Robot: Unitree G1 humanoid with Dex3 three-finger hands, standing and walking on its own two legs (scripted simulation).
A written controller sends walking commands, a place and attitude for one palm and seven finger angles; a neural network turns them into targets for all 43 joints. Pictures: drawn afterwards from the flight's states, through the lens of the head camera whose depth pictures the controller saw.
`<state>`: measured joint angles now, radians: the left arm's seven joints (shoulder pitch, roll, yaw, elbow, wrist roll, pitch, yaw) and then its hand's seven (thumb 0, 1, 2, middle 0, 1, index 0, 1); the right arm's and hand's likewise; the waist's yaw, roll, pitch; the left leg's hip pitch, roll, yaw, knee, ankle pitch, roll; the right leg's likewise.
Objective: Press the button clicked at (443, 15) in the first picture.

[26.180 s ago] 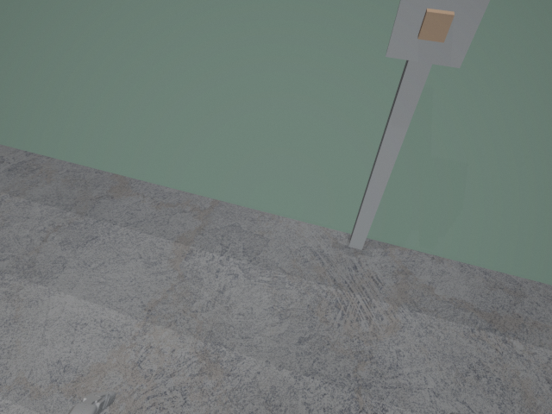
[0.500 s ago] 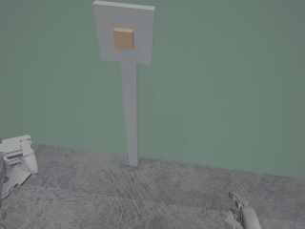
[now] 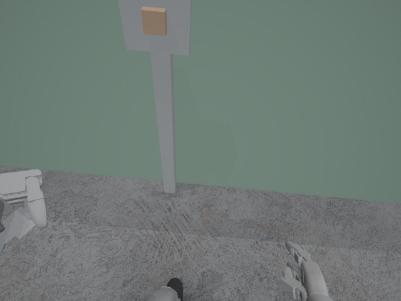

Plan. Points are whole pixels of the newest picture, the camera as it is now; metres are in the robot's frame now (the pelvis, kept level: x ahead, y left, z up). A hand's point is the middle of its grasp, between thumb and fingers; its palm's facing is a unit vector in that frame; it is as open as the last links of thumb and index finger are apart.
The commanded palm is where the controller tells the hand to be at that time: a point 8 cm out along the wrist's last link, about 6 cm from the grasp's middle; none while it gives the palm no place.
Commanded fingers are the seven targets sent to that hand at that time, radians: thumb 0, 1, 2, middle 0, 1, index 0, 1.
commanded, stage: stop stepping back and stand still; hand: left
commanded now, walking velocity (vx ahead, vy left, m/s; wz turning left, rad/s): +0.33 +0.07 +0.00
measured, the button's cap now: (154, 20) +0.71 +0.18 +0.20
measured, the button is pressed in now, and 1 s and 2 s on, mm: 0 0 0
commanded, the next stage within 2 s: let the arm hang, fingers relaxed in 1.08 s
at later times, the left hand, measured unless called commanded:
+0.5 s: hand (2, 231) +0.16 +0.25 +0.20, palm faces +0.24 -0.83 -0.50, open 3.1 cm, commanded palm +0.11 +0.31 +0.19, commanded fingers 0.00 0.90 0.90 -1.30 -1.50 -1.30 -1.50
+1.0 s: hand out of the picture +0.15 +0.29 +0.18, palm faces +0.32 -0.81 -0.49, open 3.1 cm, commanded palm +0.09 +0.33 +0.19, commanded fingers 0.00 0.90 0.90 -1.30 -1.50 -1.30 -1.50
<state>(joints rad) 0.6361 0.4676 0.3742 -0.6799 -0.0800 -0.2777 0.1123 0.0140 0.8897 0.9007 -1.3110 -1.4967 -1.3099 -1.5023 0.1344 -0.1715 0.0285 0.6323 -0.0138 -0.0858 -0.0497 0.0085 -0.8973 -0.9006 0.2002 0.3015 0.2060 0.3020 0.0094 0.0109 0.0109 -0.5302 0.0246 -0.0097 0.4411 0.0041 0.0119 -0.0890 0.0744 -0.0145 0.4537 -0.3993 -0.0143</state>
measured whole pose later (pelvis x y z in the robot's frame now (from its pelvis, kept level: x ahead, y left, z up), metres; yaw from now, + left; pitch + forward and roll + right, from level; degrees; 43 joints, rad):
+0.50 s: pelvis -0.03 +0.03 +0.01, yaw -1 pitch +0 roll -2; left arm 0.73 0.48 0.41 -0.71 -0.06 -0.25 0.12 0.01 0.89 0.90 -1.31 -1.50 -1.31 -1.50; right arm 0.25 -0.14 0.04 0.55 -0.02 -0.14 -0.04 0.01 -0.90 -0.90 0.20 0.30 0.20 0.30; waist -0.04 -0.02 0.00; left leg -0.42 -0.02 0.02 0.45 -0.09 0.02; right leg -0.17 0.03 -0.07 0.47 -0.36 -0.03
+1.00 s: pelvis -0.04 +0.05 +0.01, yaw +1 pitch +0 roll -2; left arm 0.70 0.42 0.39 -0.61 -0.05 -0.24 0.13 0.01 0.89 0.90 -1.31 -1.50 -1.31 -1.50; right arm 0.19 -0.17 0.03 0.59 0.00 -0.12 -0.05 0.01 -0.90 -0.90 0.20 0.30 0.20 0.30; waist -0.02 0.01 0.01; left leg -0.34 -0.01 -0.03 0.49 -0.16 0.02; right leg -0.17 0.01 -0.04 0.44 -0.28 0.00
